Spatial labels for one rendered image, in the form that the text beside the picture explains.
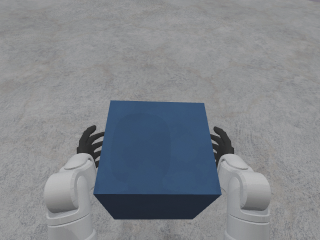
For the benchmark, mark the right robot forearm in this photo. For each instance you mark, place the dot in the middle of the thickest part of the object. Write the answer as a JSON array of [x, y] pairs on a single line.
[[248, 199]]

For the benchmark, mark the left robot forearm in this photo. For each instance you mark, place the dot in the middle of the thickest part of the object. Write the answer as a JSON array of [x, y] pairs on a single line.
[[67, 200]]

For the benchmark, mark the robot left hand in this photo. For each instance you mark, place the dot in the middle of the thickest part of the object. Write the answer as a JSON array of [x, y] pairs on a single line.
[[86, 146]]

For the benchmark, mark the robot right hand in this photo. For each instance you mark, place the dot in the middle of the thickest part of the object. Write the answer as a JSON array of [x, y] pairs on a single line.
[[224, 144]]

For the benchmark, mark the carton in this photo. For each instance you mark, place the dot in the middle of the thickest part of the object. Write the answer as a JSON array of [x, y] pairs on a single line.
[[157, 161]]

